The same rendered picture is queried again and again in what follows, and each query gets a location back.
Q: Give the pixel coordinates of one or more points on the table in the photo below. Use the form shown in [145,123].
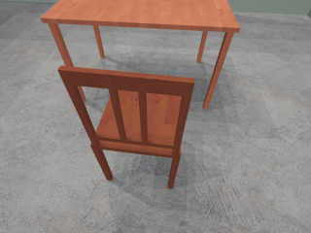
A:
[194,15]

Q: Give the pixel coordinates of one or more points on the chair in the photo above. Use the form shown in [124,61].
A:
[145,114]

